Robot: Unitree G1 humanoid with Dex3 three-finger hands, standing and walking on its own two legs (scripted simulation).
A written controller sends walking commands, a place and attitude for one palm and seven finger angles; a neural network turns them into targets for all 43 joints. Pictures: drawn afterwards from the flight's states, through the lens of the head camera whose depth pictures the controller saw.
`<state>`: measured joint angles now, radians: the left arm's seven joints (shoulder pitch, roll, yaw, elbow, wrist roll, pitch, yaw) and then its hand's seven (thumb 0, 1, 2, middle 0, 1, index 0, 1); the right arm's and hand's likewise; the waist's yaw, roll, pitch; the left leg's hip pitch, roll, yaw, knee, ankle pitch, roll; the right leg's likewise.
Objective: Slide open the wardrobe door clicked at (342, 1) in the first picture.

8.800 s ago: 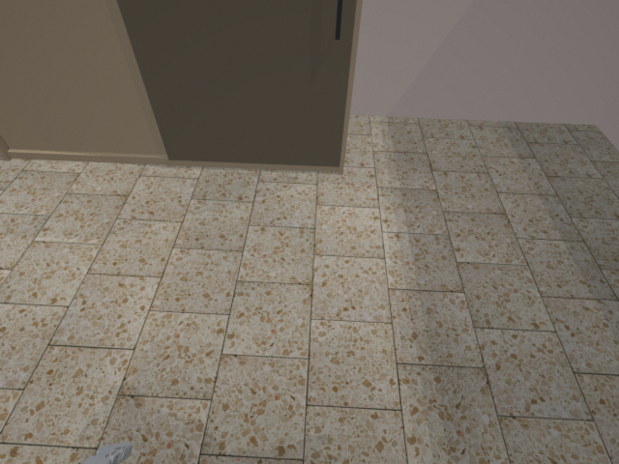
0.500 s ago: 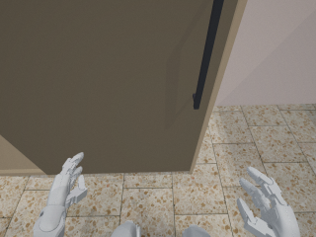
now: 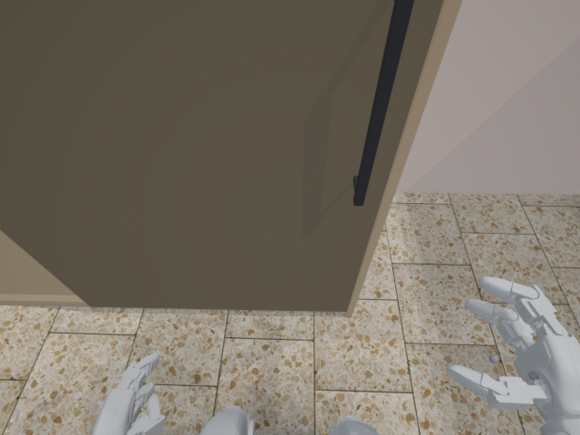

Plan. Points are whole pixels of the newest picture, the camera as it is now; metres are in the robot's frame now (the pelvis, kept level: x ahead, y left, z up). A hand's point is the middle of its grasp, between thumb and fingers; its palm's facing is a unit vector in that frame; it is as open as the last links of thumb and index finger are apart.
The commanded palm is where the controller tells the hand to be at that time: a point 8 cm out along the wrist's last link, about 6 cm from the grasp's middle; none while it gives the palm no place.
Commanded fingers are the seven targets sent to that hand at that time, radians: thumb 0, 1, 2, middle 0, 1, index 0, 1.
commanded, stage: raise the hand with hooked fingers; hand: right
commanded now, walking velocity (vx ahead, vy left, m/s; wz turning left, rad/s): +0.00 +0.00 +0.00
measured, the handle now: (373, 117) +0.53 -0.09 +0.15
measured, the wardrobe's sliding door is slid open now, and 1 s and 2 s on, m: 0.00 0.00 0.00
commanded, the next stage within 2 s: move the hooked fingers beside the handle in 1.16 s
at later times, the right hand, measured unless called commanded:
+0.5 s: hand (542, 309) +0.27 -0.26 +0.10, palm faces +0.01 +1.00 -0.06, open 13.8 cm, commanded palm +0.25 -0.31 +0.10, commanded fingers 0.00 0.50 -0.30 0.30 1.20 0.30 1.20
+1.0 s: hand (539, 291) +0.28 -0.26 +0.11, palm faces +0.00 +1.00 -0.04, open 13.9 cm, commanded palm +0.26 -0.31 +0.11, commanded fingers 0.00 0.50 -0.30 0.30 1.20 0.30 1.20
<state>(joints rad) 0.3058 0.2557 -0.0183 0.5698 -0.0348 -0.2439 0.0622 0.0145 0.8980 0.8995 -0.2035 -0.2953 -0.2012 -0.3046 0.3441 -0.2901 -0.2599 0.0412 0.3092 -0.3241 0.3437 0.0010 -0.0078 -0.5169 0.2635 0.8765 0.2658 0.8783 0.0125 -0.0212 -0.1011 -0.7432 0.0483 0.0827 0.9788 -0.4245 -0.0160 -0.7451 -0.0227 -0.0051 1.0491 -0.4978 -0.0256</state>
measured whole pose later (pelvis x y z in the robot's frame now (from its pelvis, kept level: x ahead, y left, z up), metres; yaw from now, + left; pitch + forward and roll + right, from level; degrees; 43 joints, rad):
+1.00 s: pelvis +0.01 +0.01 +0.03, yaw +0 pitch +7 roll +1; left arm 0.30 0.29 -0.03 0.56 -0.04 -0.24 0.09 0.01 0.90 0.90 -0.20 -0.29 -0.20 -0.30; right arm 0.04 -0.40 -0.44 0.34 0.36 -0.21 0.53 -0.02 0.50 -0.30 0.30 1.20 0.30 1.20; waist 0.00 -0.02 -0.07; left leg -0.55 0.03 0.08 0.79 -0.36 0.00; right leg -0.54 -0.03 -0.01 0.85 -0.43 -0.01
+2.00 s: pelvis +0.01 +0.01 +0.03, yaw +0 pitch +9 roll +1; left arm 0.31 0.27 -0.04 0.60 -0.04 -0.16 0.08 0.01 0.90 0.90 -0.20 -0.29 -0.20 -0.30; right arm -0.24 -0.34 -0.31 0.52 0.26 -0.24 0.38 -0.02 0.50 -0.30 0.30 1.20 0.30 1.20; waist 0.03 -0.02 -0.07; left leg -0.60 0.04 0.07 0.81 -0.36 0.00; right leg -0.58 -0.02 -0.02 0.84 -0.42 -0.01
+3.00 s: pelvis +0.02 +0.02 +0.02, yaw +2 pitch +16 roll +1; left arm 0.37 0.26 -0.02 0.62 -0.02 0.01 0.02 0.01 0.90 0.90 -0.20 -0.29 -0.20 -0.30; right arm -0.70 -0.37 -0.34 0.99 0.14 -0.37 0.24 -0.02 0.50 -0.30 0.30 1.20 0.30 1.20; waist 0.11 -0.01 -0.09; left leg -0.78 0.02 0.04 0.89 -0.38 0.01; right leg -0.74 -0.04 -0.04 0.92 -0.45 0.00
